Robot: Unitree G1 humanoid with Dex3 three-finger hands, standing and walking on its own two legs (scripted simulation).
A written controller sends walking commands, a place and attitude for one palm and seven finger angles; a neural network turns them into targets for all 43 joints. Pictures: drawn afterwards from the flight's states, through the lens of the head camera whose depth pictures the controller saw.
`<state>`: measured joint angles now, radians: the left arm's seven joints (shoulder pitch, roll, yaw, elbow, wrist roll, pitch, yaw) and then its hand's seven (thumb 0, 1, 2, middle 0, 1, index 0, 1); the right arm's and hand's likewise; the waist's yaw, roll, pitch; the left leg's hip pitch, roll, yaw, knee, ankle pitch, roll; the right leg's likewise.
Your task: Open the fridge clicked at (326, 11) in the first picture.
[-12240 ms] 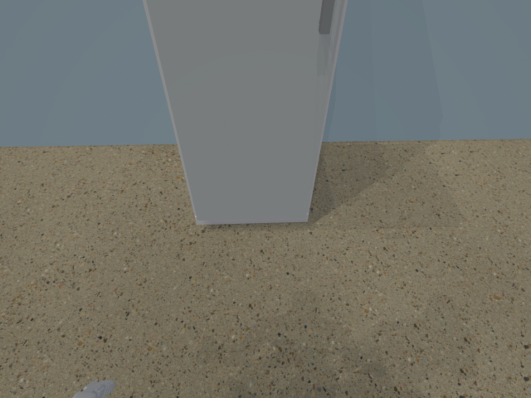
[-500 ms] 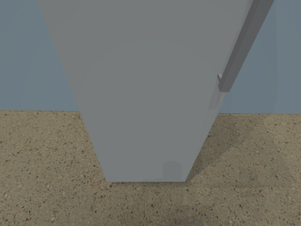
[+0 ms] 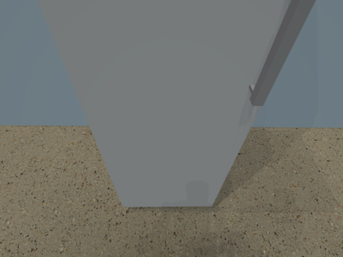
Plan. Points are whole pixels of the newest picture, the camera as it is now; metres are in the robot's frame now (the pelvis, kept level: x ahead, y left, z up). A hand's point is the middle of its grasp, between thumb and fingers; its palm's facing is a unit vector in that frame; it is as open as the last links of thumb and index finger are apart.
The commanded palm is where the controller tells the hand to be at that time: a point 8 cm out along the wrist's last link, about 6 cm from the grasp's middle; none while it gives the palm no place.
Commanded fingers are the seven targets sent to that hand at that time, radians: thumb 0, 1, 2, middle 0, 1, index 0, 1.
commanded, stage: look again from close up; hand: right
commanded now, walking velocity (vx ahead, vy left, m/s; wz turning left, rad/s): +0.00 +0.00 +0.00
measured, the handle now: (272, 53) +0.46 -0.17 +0.26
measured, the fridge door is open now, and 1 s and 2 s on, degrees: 0 0 0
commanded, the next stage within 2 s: raise the hand to about handle height in 0.42 s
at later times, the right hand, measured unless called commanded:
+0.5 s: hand out of the picture +0.02 -0.19 -0.17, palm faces +0.01 +0.97 -0.23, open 7.4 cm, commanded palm none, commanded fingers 0.00 -0.90 -0.90 0.20 0.30 0.20 0.30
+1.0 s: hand out of the picture +0.12 -0.23 +0.01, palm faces +0.07 +1.00 -0.01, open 8.9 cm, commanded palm +0.11 -0.27 +0.03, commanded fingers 0.00 -0.32 -0.65 0.24 0.68 0.24 0.68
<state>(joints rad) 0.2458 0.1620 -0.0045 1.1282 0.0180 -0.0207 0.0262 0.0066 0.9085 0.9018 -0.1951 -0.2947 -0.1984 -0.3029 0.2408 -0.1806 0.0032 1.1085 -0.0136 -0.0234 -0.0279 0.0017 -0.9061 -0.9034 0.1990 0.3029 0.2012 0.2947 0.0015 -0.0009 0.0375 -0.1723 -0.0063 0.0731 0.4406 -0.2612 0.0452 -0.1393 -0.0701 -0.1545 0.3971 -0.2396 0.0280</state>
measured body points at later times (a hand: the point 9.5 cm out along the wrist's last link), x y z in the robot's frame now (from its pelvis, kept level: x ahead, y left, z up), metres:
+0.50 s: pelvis +0.00 +0.00 +0.00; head +0.01 +0.00 +0.45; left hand +0.01 +0.23 -0.16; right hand +0.02 -0.24 -0.15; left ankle -0.01 +0.09 -0.74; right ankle -0.02 -0.13 -0.74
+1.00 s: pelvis -0.04 -0.01 -0.04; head -0.03 -0.03 +0.41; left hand +0.20 +0.22 -0.06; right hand +0.11 -0.28 +0.01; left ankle -0.01 +0.09 -0.74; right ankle -0.02 -0.13 -0.74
